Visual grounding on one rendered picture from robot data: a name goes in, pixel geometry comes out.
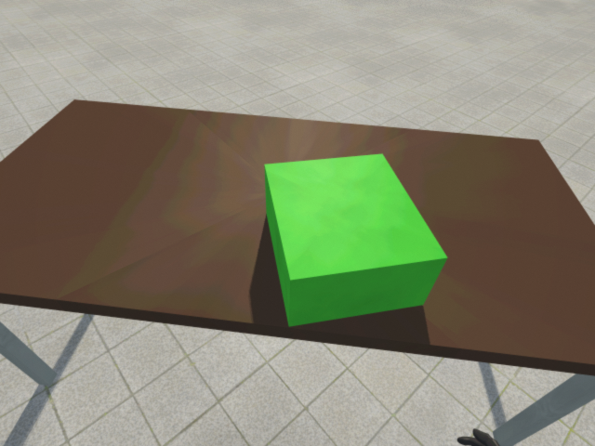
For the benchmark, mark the table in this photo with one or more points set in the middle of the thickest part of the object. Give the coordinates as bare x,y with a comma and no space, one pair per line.
159,214

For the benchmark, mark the carton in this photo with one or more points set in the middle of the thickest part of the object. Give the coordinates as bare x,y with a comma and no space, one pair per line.
347,239

